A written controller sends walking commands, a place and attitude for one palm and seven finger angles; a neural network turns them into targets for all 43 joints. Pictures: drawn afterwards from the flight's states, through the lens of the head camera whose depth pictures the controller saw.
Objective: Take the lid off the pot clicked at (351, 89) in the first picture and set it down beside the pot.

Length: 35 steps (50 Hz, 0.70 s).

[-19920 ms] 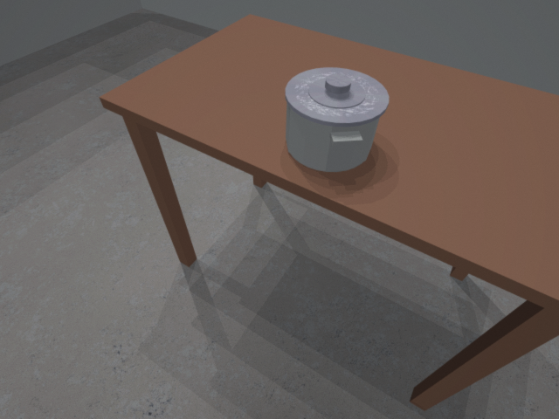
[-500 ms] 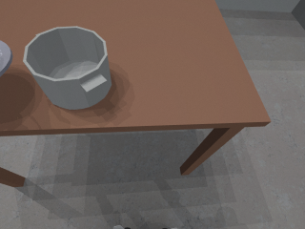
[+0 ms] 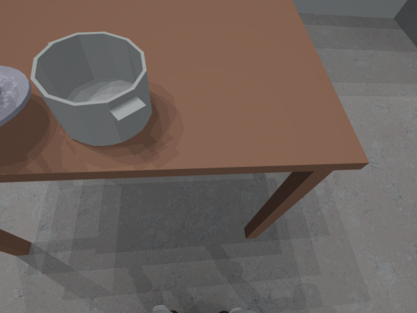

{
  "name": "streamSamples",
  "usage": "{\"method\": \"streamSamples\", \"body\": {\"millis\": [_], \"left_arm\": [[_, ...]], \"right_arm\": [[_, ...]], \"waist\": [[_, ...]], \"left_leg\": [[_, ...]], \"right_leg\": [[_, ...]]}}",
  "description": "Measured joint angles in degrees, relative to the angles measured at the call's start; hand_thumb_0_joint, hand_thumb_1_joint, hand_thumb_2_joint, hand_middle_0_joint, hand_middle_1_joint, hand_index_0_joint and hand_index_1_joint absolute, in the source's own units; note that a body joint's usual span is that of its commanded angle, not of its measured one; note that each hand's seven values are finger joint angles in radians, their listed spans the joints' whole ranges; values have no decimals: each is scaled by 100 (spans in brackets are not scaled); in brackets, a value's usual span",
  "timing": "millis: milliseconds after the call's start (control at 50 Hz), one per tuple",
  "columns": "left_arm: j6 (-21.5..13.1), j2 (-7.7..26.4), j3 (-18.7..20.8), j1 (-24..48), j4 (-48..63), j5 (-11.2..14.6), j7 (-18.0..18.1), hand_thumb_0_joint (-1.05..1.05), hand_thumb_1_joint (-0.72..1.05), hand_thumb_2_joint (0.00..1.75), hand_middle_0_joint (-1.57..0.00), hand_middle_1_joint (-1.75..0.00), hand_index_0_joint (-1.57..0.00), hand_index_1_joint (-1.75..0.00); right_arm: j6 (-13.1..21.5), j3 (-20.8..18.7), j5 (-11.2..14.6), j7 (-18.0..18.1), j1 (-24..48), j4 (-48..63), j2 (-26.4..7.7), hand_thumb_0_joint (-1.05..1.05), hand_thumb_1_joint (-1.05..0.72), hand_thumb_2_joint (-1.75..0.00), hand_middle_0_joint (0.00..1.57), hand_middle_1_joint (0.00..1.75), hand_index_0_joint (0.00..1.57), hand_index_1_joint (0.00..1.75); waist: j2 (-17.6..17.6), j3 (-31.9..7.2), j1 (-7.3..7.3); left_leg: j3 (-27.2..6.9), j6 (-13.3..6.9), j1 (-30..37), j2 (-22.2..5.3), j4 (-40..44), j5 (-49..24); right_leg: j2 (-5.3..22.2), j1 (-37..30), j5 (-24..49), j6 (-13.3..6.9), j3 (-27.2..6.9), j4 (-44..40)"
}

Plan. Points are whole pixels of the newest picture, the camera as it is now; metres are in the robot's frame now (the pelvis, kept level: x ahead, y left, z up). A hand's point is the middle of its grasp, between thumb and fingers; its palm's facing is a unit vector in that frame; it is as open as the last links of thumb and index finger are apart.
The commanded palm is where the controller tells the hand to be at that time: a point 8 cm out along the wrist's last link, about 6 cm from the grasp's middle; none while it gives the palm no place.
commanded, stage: lower the lid onto the table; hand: left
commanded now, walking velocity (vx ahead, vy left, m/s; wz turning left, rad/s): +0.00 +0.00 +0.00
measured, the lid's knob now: out of the picture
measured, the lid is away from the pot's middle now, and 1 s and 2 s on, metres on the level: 0.21 0.23 0.23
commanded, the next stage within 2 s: open the fingers wide in 0.64 s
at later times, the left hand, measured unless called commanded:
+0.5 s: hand out of the picture +0.47 +0.38 +0.11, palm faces -0.47 -0.29 -0.84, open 7.9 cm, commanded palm +0.56 +0.37 +0.18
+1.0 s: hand out of the picture +0.45 +0.38 +0.10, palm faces -0.43 -0.18 -0.89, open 7.9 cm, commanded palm +0.50 +0.36 +0.16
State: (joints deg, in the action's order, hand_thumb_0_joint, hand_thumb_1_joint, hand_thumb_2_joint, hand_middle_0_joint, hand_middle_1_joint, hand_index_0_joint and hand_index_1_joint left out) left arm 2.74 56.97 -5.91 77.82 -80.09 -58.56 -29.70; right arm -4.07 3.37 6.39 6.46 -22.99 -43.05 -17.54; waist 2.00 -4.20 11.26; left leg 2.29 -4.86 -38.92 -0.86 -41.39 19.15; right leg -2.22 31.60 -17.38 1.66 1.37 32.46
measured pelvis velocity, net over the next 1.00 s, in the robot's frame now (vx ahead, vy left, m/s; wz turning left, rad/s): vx -0.02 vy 0.01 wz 0.01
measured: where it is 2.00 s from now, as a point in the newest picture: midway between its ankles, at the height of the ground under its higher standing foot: outside the picture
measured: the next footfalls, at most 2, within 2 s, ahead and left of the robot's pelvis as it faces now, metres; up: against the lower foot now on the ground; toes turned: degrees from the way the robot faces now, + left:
none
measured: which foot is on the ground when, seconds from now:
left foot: down 0.00-1.00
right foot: down 0.00-1.00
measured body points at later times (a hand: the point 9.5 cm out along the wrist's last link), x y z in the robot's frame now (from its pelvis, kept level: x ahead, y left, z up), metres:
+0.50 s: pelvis +0.00 +0.01 -0.01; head +0.11 +0.05 +0.42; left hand +0.49 +0.39 +0.16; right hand -0.05 -0.27 -0.11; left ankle +0.00 +0.06 -0.72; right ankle -0.03 -0.15 -0.72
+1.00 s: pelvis -0.02 +0.01 -0.01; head +0.09 +0.04 +0.42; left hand +0.47 +0.38 +0.15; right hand -0.05 -0.27 -0.12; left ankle +0.00 +0.06 -0.72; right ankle -0.03 -0.15 -0.72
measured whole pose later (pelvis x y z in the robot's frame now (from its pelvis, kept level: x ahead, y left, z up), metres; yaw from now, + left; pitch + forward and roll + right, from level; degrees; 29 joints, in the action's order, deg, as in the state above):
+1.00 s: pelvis -0.02 +0.01 -0.01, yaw +0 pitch +18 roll -6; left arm -5.9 55.3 0.3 65.8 -70.3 -60.1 -24.9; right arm -9.8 2.3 5.2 5.7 -22.8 -40.6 -15.6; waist 2.2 -5.2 9.9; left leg 1.2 -5.3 -45.3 -0.8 -47.4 20.2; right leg -2.2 37.4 -18.8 1.6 2.6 38.4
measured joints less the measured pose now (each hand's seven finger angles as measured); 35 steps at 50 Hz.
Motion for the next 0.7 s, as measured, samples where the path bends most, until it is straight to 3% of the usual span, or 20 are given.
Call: {"method": "streamSamples", "body": {"millis": [280, 440, 700], "left_arm": [[-142, 111, 118, -156, 17, -7, 49, -4, 31, 70, -69, -105, -55, -94], [-136, -1, 15, -93, 16, -18, 93, -4, 31, 70, -68, -105, -54, -94], [-251, 10, 124, -123, -57, -68, 222, -4, 31, 70, -69, -105, -54, -94]], "right_arm": [[-67, -10, -7, 32, -11, 14, 42, 1, -91, -90, 21, 30, 21, 30], [-91, -47, -60, -2, -47, -32, 84, 1, -91, -90, 21, 30, 21, 30], [-103, 9, -71, 35, -71, 13, 106, 1, -91, -90, 21, 30, 21, 30]], "waist": [[-4, -32, -6], [24, -62, -18], [45, -99, 101]], "left_leg": [[1, -44, -242, -3, -225, 113], [-47, -65, -441, 15, -360, 133], [-40, -80, -664, -23, -569, 172]], "right_leg": [[1, 213, -83, 49, -1, 167], [12, 376, -103, 56, 50, 267], [-19, 608, -136, 66, 41, 481]]}}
